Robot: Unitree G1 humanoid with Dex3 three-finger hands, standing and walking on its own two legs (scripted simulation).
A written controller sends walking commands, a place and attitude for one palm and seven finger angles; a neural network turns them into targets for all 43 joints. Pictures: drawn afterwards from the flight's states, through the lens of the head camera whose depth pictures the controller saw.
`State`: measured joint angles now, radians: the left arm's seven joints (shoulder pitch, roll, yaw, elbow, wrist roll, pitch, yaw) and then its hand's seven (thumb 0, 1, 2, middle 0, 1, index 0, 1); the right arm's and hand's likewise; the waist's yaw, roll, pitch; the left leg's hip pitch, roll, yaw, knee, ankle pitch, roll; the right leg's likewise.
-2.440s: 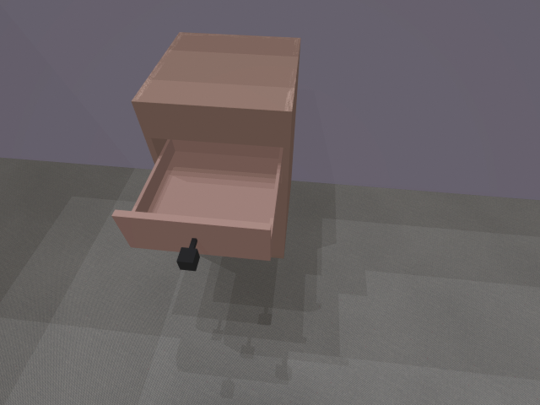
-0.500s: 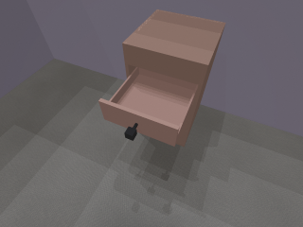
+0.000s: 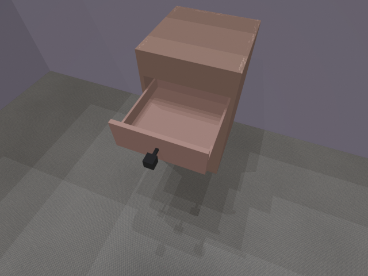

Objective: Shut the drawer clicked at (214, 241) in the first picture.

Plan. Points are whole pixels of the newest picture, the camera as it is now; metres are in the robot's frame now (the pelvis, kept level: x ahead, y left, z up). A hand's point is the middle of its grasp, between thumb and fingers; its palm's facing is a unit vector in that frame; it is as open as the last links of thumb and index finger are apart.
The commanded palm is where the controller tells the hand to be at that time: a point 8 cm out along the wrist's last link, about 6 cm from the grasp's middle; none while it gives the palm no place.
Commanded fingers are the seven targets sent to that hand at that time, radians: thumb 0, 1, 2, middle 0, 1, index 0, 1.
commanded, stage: turn to face it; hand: left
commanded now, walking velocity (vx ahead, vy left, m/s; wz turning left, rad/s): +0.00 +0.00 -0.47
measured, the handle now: (152, 157) +0.52 +0.15 -0.22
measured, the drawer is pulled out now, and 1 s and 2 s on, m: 0.29 0.29 0.29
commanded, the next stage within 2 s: take the last steps up to it in 0.58 s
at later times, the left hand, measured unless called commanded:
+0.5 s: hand out of the picture +0.07 +0.18 -0.16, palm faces -0.08 -0.96 -0.27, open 7.4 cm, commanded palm none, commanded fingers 0.00 0.90 0.90 -0.20 -0.30 -0.20 -0.30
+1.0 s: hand out of the picture +0.09 +0.15 -0.16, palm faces -0.18 -0.96 -0.23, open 7.4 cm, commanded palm none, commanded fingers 0.00 0.90 0.90 -0.20 -0.30 -0.20 -0.30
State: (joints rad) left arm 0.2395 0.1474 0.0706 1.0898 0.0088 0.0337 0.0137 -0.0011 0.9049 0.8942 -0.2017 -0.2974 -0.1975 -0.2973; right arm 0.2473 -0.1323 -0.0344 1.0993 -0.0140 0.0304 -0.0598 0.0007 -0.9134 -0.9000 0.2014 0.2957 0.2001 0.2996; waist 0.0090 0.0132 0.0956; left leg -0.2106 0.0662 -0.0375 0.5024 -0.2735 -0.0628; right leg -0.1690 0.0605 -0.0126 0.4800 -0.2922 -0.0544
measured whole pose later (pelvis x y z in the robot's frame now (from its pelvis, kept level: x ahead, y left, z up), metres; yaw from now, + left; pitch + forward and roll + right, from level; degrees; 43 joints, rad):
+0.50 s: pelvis -0.01 -0.02 +0.00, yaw -10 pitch +0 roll +2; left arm 0.19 0.20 0.08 0.97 0.02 0.04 0.02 0.00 0.90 0.89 -0.20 -0.30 -0.20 -0.30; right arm 0.09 -0.21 -0.06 0.97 -0.01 0.06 -0.05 0.00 -0.91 -0.90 0.20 0.30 0.20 0.30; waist 0.03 0.00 0.14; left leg -0.39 0.02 0.01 0.89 -0.45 -0.06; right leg -0.21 0.06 0.05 0.48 -0.26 -0.08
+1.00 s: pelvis +0.01 -0.03 +0.00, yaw -13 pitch -1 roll +1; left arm 0.22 0.17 0.06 1.02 0.03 -0.01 0.00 0.00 0.91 0.89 -0.20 -0.30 -0.20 -0.30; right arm 0.26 -0.19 -0.05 1.05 -0.02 0.04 -0.01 0.00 -0.91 -0.90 0.20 0.30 0.20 0.30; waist 0.00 0.02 0.11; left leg -0.34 0.03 0.03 0.79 -0.46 -0.02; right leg -0.15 0.00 -0.01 0.50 -0.33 -0.03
